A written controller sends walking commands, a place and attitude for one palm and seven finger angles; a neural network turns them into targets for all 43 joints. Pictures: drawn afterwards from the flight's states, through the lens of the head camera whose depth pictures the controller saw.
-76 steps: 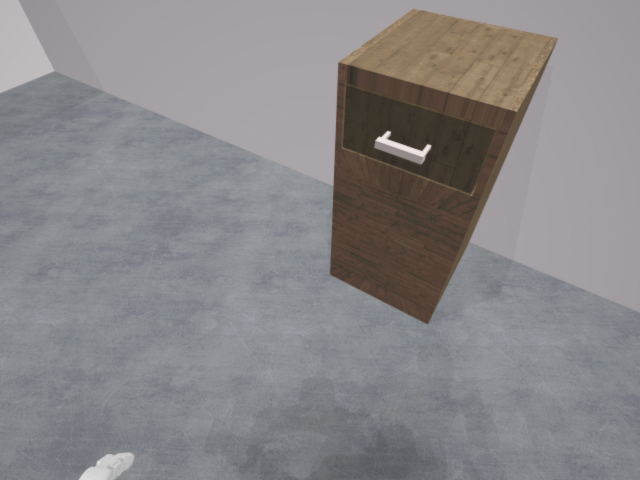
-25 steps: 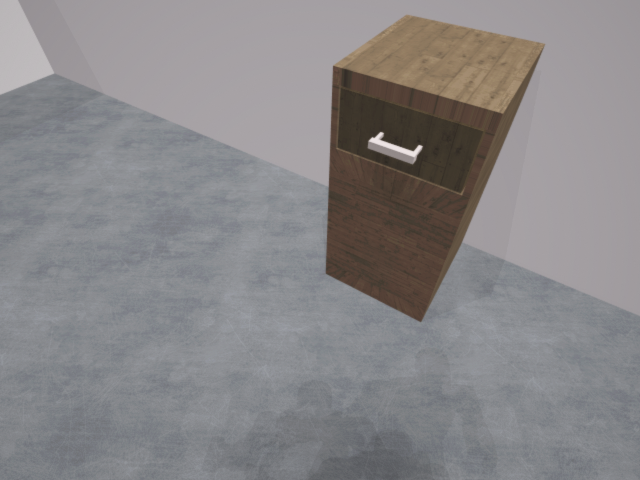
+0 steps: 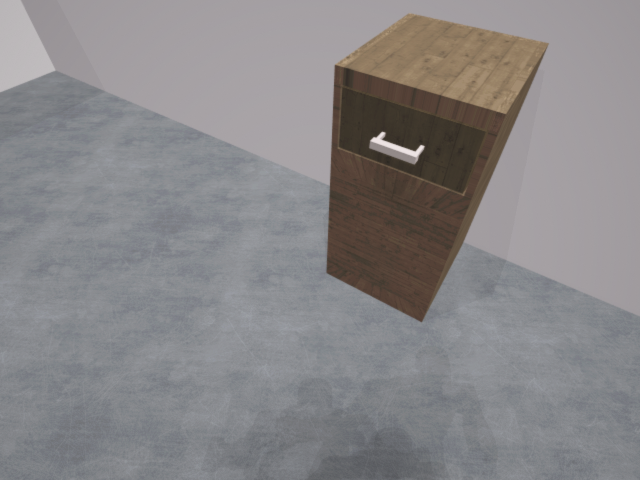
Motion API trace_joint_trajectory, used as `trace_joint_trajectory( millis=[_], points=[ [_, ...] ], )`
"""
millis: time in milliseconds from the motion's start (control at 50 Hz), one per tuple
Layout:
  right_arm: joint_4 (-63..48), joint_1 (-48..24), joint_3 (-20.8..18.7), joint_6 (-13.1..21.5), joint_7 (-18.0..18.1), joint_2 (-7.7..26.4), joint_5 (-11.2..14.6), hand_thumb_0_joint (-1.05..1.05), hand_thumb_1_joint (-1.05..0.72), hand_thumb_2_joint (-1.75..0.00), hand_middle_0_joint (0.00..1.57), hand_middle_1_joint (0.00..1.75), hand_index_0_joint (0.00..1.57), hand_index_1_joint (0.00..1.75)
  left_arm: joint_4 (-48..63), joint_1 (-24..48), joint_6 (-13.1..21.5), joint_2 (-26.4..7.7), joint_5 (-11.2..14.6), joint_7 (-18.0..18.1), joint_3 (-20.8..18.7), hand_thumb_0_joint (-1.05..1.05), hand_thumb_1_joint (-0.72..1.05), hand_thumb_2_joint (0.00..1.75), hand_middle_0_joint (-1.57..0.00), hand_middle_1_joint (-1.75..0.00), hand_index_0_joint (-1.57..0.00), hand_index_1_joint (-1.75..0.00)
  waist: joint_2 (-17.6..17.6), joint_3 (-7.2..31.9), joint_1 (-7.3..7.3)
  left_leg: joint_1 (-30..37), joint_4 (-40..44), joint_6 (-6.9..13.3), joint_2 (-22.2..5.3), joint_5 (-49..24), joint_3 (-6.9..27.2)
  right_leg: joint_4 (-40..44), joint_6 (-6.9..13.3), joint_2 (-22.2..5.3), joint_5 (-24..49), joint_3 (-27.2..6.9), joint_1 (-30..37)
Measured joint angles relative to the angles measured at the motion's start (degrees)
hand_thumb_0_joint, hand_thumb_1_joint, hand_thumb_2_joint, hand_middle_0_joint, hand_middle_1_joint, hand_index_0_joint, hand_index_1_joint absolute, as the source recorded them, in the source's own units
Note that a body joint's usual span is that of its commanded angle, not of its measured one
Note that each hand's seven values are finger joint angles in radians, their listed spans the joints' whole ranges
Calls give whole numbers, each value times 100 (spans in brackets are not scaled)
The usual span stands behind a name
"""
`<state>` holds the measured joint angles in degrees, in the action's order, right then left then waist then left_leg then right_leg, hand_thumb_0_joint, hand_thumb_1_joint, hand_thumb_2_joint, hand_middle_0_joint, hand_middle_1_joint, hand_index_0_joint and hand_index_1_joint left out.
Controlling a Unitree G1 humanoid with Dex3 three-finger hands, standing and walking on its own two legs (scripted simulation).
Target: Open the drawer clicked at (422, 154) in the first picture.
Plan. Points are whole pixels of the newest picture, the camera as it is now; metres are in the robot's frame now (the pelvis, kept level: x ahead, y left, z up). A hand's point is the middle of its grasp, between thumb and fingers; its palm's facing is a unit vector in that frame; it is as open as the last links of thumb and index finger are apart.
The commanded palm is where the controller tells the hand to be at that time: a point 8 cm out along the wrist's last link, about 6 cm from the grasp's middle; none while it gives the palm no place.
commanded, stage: turn to face it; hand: left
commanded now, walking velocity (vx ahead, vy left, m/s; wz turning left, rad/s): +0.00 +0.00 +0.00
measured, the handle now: (397, 146) +0.87 -0.14 -0.08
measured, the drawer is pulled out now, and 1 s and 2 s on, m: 0.00 0.00 0.00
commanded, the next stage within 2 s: take the last steps up to it in 0.98 s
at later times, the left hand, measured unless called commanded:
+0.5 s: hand out of the picture +0.06 +0.17 -0.18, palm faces -0.17 -0.95 -0.28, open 7.4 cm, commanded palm none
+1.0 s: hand out of the picture +0.10 +0.19 -0.19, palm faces -0.32 -0.92 -0.21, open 7.4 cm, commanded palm none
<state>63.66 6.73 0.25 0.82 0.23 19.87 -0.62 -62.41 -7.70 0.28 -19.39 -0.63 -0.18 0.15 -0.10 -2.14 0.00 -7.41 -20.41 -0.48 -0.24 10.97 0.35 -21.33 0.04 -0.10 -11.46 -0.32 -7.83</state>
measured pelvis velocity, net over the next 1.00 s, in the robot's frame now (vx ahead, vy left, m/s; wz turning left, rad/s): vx -0.03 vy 0.03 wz -0.42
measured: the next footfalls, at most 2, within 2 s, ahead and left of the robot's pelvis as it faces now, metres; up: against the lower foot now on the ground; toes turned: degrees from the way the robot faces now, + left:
left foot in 0.96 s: +0.03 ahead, +0.11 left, +0.00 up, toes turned -23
right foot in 1.40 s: -0.07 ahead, -0.09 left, +0.00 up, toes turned -35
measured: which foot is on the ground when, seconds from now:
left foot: down 0.00-0.44, up 0.46-0.94, down 0.96-1.00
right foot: down 0.00-0.96, up 0.98-1.00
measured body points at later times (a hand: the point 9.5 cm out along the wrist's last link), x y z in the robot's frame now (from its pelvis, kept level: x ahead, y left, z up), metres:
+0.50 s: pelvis -0.03 -0.03 -0.03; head +0.00 -0.06 +0.42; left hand +0.06 +0.22 -0.16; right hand +0.00 -0.29 -0.19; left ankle -0.01 +0.12 -0.71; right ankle -0.02 -0.11 -0.75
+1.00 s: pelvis -0.03 +0.03 -0.01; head -0.01 +0.04 +0.44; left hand +0.11 +0.24 -0.17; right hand -0.05 -0.24 -0.14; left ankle -0.01 +0.13 -0.75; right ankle -0.02 -0.10 -0.74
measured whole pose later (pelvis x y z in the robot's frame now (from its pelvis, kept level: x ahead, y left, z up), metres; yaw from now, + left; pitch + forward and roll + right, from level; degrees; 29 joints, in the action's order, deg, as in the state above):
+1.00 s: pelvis -0.03 +0.03 -0.01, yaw -24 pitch +1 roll +0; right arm 54.6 10.4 -1.9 -0.2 2.1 11.0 -0.5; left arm -54.1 -14.2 -3.2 -13.5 -1.1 0.5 -4.4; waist 3.2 -0.4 -1.1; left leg -13.1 -29.8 1.0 0.4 17.3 -0.9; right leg -33.1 0.3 5.9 -15.2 -8.8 -21.7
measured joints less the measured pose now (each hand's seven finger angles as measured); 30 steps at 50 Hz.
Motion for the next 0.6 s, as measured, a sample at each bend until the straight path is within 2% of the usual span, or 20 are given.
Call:
trace_joint_trajectory(
  millis=[140,300,380,400,440,480,520,600],
  points=[
    [-97,-43,-36,-37,52,-44,-11,0,-90,-90,21,30,20,30,87,-56,-77,30,0,33,-43,0,90,90,-20,-30,-21,-30,-13,-22,-63,-78,-147,-15,-54,85,-125,-138,4,55,-25,-122,-131],
    [-547,70,-122,-180,108,-469,-22,0,-90,-90,20,30,20,30,438,-318,-345,304,-26,-11,-131,0,91,90,-20,-30,-20,-30,109,-174,-84,-443,-841,-30,-179,454,-578,-1116,15,204,-328,-539,-817],
    [-660,153,-179,-213,92,-629,-39,0,-90,-90,21,30,20,30,608,-427,-427,482,-30,-67,-207,0,91,90,-20,-30,-20,-30,119,-323,-151,-496,-1176,-72,-309,643,-891,-2274,-65,93,-1170,-151,-1242],
    [-680,177,-195,-227,90,-638,-46,0,-90,-90,21,30,20,30,650,-469,-430,542,-32,-83,-221,0,91,90,-20,-30,-20,-30,64,-339,-163,-519,-1288,-105,-378,706,-949,-2330,-68,61,-1245,-36,-1234],
    [-729,238,-234,-275,82,-624,-45,0,-90,-90,21,30,20,30,763,-596,-357,633,-56,-113,-241,0,91,90,-20,-30,-20,-30,-66,-310,-185,-736,-1771,-176,-560,931,-1008,-1881,-16,40,-796,89,-1080],
    [-741,205,-290,-374,94,-605,-30,1,-90,-90,21,30,20,30,800,-630,-265,734,-71,-63,-237,0,91,90,-20,-30,-21,-30,-205,-357,-147,-1240,-2867,-210,-511,1551,-561,-2002,239,181,-774,137,-1202],
    [-740,193,-326,-427,92,-607,-19,1,-90,-90,21,30,20,30,827,-659,-251,820,-63,-12,-243,0,91,90,-20,-30,-21,-30,-237,-391,-132,-1630,-3712,-191,-357,1603,-251,-1790,392,253,-714,131,-1141],
    [-762,157,-345,-384,84,-623,-33,1,-90,-90,20,30,20,30,838,-748,-222,893,-31,27,-257,0,90,90,-20,-30,-21,-30,-133,-350,-160,-2019,-4311,-250,-238,1111,-106,-1056,443,341,-239,-84,-973]
  ],
)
